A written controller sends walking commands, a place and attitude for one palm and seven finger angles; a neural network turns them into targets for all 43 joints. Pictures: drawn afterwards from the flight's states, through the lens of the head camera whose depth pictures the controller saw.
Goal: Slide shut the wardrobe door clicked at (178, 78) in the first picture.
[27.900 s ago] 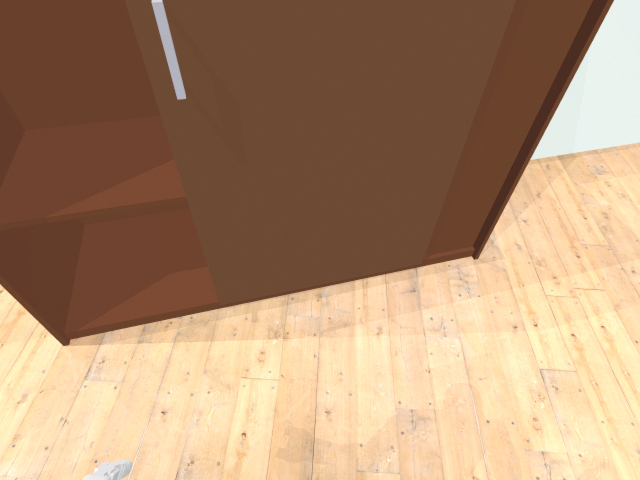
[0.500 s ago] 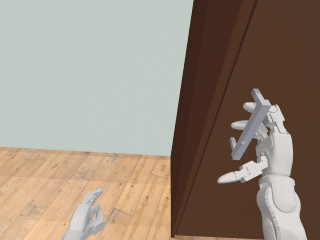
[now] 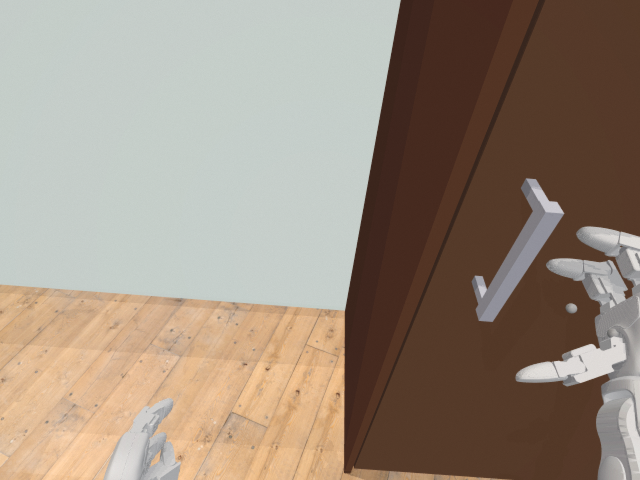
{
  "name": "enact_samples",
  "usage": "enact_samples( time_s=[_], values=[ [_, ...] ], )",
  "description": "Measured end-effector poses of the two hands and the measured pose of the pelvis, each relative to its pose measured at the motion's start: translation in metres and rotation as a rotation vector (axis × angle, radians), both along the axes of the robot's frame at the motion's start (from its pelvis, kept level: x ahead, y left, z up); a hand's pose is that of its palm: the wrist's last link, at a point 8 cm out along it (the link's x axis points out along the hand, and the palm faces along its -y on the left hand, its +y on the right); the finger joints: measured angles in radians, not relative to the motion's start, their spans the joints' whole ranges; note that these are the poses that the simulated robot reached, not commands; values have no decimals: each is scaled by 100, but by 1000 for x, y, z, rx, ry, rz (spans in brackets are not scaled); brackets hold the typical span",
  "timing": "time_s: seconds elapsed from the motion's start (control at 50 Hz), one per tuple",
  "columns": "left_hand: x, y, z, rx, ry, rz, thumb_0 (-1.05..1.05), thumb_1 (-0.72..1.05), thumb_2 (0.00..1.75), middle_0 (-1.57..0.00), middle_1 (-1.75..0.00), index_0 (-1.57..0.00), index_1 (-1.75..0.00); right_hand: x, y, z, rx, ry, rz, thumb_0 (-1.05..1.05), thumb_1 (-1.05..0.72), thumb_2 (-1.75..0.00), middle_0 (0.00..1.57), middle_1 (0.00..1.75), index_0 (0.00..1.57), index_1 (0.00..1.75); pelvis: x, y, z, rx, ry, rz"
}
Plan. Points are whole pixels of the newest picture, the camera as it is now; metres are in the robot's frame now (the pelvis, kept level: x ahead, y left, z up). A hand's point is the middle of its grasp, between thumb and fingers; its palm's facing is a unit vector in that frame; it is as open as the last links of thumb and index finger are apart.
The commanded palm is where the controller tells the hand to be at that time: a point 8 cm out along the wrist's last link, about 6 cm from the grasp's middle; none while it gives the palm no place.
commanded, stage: slip the hand off the handle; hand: right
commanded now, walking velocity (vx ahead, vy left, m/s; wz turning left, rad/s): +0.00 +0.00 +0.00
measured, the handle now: (507, 256) +0.31 -0.18 +0.19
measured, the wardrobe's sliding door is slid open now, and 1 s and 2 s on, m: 0.00 0.00 0.00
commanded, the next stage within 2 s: draw the hand back to the body in 0.52 s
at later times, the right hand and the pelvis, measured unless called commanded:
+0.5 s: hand (603, 389) +0.18 -0.23 +0.17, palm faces +0.24 +0.97 -0.09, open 14.7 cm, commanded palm +0.12 -0.27 +0.18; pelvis +0.01 -0.02 -0.01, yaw -2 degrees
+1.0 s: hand (615, 394) +0.17 -0.23 +0.17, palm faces +0.11 +0.99 -0.11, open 14.7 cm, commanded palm +0.12 -0.28 +0.18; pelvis +0.00 -0.01 +0.00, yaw -1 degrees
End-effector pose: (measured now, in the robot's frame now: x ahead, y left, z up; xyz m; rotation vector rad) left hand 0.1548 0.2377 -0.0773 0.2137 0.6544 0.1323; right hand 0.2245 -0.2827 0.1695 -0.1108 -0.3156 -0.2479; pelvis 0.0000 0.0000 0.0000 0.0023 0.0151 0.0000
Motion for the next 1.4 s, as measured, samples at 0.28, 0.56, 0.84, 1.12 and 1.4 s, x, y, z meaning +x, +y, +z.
enact_samples(
  time_s=[0.28,0.56,0.84,1.12,1.4],
  values=[
    [30,-30,14,-12,-116,-88,2,90,90,-20,-30,-20,-30,-47,3,-3,-12,8,15,-2,55,-20,26,116,25,115,5,-11,-3,8,-5,-14],
    [55,-68,23,-44,-201,-204,2,90,90,-20,-30,-21,-30,-88,8,-3,-26,19,29,-2,55,-20,25,115,25,115,7,-19,-9,18,-5,-33],
    [43,-61,27,-80,-249,-119,2,90,90,-20,-30,-21,-30,-86,8,-6,-37,264,170,-2,55,-20,25,115,25,115,3,-17,-6,20,-37,-31],
    [39,-30,43,-48,-319,-83,2,90,90,-20,-30,-21,-30,-84,4,0,6,268,141,-2,54,-20,25,115,25,115,2,-6,-2,16,-50,-23],
    [29,-30,20,2,-129,-82,2,90,90,-20,-30,-21,-30,-91,-12,8,-246,179,-219,-2,19,-37,24,94,24,95,5,-11,3,20,-53,-17]
  ],
)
